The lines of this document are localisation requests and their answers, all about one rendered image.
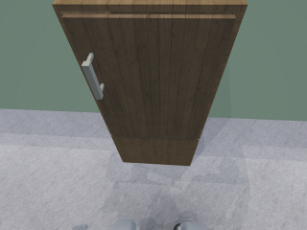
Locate robot left thigh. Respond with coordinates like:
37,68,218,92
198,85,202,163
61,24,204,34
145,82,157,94
108,218,140,230

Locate handle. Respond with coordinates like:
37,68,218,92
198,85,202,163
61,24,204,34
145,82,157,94
82,53,105,100

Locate cupboard door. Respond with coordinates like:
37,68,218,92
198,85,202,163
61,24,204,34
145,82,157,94
61,13,236,140

